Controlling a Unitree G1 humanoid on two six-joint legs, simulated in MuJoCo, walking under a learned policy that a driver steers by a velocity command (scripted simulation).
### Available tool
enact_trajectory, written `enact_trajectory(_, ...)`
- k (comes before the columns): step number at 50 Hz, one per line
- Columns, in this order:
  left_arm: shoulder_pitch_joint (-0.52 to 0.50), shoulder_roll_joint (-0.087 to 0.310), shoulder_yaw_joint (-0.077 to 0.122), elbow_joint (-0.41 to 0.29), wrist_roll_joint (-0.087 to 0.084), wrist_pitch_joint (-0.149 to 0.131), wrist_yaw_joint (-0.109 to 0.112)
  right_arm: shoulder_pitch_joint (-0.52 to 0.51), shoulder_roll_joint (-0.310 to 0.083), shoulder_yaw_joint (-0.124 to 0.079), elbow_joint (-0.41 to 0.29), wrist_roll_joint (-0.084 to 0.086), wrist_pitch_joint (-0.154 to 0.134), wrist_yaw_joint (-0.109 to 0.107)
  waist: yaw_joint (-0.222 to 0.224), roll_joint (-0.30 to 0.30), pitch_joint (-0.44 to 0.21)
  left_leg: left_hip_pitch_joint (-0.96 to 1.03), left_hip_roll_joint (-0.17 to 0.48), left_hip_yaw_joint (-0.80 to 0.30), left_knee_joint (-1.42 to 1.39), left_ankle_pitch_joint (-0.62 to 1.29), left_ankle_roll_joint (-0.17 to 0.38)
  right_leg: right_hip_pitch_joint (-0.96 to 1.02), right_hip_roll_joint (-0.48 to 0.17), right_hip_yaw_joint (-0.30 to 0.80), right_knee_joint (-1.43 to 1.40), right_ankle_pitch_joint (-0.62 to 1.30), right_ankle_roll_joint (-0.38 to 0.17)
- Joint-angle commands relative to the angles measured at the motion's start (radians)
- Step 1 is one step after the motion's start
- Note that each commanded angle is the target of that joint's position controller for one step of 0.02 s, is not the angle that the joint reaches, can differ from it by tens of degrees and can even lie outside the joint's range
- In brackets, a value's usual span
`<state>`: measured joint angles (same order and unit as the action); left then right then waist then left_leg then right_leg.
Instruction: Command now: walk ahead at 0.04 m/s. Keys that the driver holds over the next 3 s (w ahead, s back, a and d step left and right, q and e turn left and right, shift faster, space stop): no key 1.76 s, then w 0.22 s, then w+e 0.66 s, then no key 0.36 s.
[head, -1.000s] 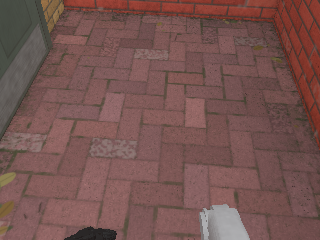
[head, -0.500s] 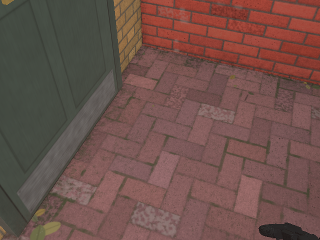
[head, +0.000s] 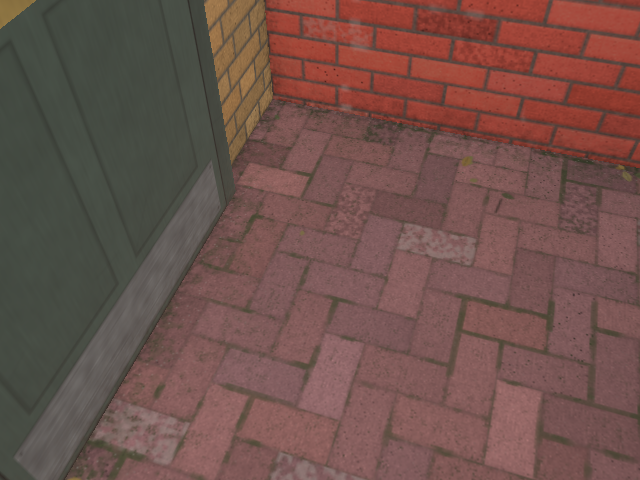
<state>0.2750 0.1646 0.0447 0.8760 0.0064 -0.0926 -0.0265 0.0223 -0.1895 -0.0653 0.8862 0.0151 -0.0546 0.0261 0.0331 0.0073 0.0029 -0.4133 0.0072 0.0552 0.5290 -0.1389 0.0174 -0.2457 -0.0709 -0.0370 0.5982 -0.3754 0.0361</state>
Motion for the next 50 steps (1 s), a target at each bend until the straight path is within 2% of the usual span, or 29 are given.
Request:
enact_trajectory(1, -0.012, 0.113, 0.023, -0.035, 0.032, 0.024, 0.075, -0.028, -0.066, -0.005, -0.052, -0.007, 0.028, -0.047, -0.033, -0.085, -0.031, 0.228, 0.049, -0.051, -0.012, 0.056, 0.038, -0.129, -0.048, 0.066, -0.223, 0.075, -0.063)
enact_trajectory(3, 0.025, 0.101, 0.022, -0.023, 0.01, 0.024, 0.089, -0.025, -0.075, -0.008, -0.034, -0.003, 0.035, -0.051, -0.017, -0.036, -0.045, 0.215, 0.053, -0.05, 0.002, 0.108, 0.047, -0.076, -0.025, 0.035, -0.171, 0.145, -0.049)
enact_trajectory(5, 0.057, 0.084, 0.018, -0.009, 0.004, 0.026, 0.09, -0.018, -0.062, -0.003, -0.022, 0.002, 0.036, -0.049, -0.01, -0.02, -0.046, 0.22, 0.062, -0.057, 0.001, 0.123, 0.044, -0.061, -0.016, 0.021, -0.154, 0.173, -0.044)
enact_trajectory(14, 0.092, 0.071, 0.009, 0.033, 0.012, 0.039, 0.092, 0.01, -0.071, -0.006, 0.044, 0.006, 0.051, -0.055, -0.013, -0.006, -0.035, 0.242, 0.07, -0.055, 0.018, 0.189, 0.054, -0.039, 0.005, 0.001, -0.136, 0.218, -0.034)
enact_trajectory(27, 0.144, 0.041, -0.011, 0.094, 0.014, 0.046, 0.096, 0.045, -0.071, -0.007, 0.117, 0.008, 0.068, -0.067, -0.027, -0.006, 0.014, 0.238, 0.067, -0.051, -0.023, 0.085, 0.045, -0.049, 0.019, -0.009, -0.18, 0.133, -0.034)
enact_trajectory(50, 0.229, 0.018, -0.035, 0.159, 0.014, 0.045, 0.09, 0.12, -0.075, 0.004, 0.178, 0.01, 0.07, -0.073, -0.035, -0.011, 0.05, 0.231, 0.063, -0.05, -0.069, 0.037, 0.035, -0.041, 0.025, -0.009, -0.245, 0.106, -0.039)
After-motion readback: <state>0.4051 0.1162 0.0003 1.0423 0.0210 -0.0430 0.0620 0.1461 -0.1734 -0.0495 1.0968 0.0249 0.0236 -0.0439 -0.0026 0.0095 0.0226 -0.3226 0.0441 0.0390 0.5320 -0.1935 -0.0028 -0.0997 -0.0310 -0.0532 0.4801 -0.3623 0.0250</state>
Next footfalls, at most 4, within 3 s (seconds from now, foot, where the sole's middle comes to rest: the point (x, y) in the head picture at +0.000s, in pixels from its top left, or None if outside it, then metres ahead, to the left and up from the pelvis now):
2.46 right None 0.46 -0.19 -0.76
2.96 left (394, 375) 0.74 -0.10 -0.76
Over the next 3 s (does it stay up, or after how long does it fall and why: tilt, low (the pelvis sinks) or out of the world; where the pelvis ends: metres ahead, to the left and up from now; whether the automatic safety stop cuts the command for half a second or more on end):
stays up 0.55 -0.13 0.00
